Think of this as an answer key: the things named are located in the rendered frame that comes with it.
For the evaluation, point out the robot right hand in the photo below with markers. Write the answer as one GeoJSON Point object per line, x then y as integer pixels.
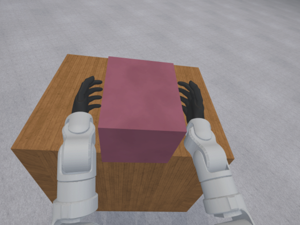
{"type": "Point", "coordinates": [194, 102]}

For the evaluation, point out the right robot forearm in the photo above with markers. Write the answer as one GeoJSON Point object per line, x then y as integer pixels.
{"type": "Point", "coordinates": [221, 197]}

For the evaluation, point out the robot left hand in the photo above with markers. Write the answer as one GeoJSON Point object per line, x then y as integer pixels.
{"type": "Point", "coordinates": [82, 98]}

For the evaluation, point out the left robot forearm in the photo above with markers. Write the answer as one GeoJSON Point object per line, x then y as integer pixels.
{"type": "Point", "coordinates": [76, 171]}

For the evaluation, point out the pedestal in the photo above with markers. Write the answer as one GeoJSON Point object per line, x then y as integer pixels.
{"type": "Point", "coordinates": [159, 187]}

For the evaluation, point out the carton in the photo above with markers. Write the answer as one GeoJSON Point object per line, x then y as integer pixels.
{"type": "Point", "coordinates": [141, 118]}

